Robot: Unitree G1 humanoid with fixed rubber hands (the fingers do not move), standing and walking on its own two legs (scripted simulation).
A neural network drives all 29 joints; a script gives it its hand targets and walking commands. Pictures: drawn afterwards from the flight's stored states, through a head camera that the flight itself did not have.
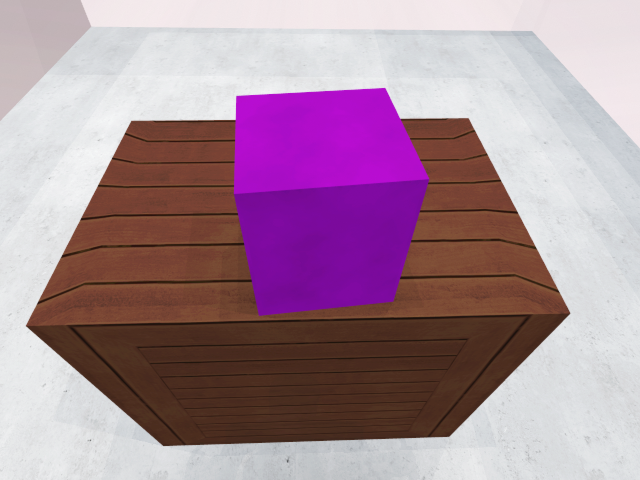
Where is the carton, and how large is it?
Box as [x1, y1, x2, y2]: [234, 88, 428, 315]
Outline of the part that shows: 385,88 236,96 234,196 259,315 393,300 428,181 428,177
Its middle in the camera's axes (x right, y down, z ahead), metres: +0.00 -0.05 +0.57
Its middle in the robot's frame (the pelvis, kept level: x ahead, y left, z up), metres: +0.48 +0.00 +0.07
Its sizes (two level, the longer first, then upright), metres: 0.210 0.200 0.250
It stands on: a pedestal, 0.70 m high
